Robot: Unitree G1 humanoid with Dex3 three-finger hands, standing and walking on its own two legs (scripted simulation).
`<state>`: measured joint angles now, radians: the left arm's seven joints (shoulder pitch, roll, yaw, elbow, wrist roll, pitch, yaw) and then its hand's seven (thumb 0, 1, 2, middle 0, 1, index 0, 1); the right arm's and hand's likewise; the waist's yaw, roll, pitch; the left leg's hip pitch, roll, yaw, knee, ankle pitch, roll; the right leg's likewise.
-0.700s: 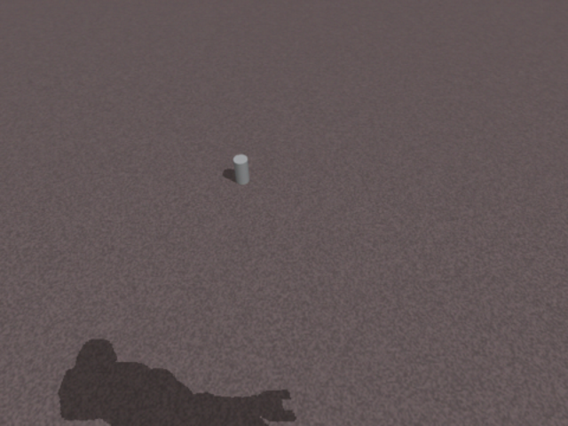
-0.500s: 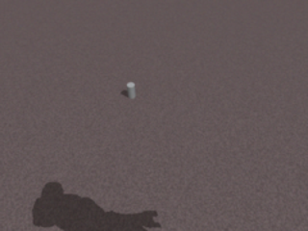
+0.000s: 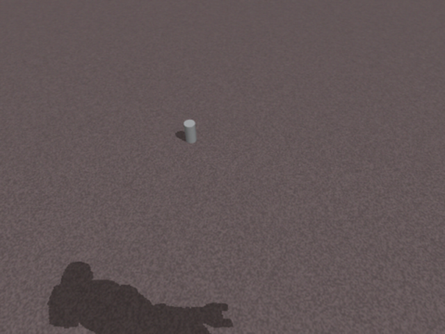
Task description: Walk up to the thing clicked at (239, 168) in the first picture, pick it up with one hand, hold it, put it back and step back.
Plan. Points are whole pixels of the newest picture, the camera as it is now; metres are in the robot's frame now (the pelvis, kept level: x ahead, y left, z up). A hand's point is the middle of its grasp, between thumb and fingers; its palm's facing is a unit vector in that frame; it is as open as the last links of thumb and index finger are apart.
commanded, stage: stand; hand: left
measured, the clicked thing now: (190, 131) +1.33 +0.21 -0.71
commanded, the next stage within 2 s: walk up in 0.42 s
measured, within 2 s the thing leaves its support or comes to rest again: neither
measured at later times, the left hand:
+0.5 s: hand out of the picture +0.08 +0.26 -0.15, palm faces -0.01 -0.94 -0.33, open 7.4 cm
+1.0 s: hand (99, 330) +0.16 +0.27 -0.18, palm faces +0.08 -0.93 -0.37, open 7.4 cm
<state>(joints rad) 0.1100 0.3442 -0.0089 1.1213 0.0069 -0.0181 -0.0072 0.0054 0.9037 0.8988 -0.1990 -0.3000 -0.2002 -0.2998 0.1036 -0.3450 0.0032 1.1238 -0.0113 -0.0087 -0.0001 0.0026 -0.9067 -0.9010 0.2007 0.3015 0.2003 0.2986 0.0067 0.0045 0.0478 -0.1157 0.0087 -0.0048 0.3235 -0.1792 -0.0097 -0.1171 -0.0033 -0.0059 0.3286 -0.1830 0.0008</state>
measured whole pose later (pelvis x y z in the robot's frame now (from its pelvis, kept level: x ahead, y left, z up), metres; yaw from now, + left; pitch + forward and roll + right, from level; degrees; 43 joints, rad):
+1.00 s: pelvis +0.18 -0.01 -0.03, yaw +3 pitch -2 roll -1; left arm 0.35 0.41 0.06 0.95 0.01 -0.06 -0.04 0.01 0.90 0.90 -0.20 -0.30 -0.20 -0.30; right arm 0.14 -0.38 -0.08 0.92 -0.04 -0.01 0.08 0.01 -0.91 -0.90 0.20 0.30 0.20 0.30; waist 0.07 0.01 0.12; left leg -0.46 0.01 0.05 0.55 -0.05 0.06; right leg 0.15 0.01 -0.12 0.40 -0.51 -0.01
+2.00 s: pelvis +0.61 -0.01 -0.03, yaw +5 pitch -3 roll +0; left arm 0.35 0.42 0.06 0.85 0.01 -0.07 -0.03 0.01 0.90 0.90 -0.20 -0.30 -0.20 -0.30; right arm 0.22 -0.39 -0.07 0.84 -0.04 -0.05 0.08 0.00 -0.91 -0.90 0.20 0.30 0.20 0.30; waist 0.04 -0.04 0.09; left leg -0.41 0.01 0.06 0.63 -0.17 0.04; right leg -0.10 -0.07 -0.10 0.72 -0.49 -0.01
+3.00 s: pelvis +0.89 +0.05 -0.02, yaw +4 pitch -3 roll -2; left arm 0.33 0.43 0.03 0.88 0.00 -0.04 -0.01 0.01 0.90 0.90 -0.20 -0.30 -0.20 -0.30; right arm 0.26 -0.39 -0.07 0.86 -0.02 -0.05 0.05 0.00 -0.91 -0.90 0.20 0.30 0.20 0.30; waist 0.01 -0.03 0.10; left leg -0.37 0.05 0.05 0.64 -0.22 0.03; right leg -0.31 -0.04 0.00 0.94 -0.48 -0.03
